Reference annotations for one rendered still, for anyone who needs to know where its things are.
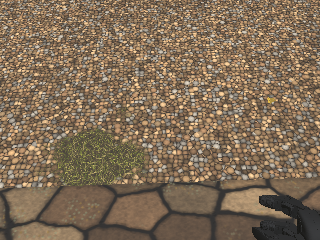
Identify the right robot hand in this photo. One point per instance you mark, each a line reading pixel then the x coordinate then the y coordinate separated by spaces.
pixel 308 221

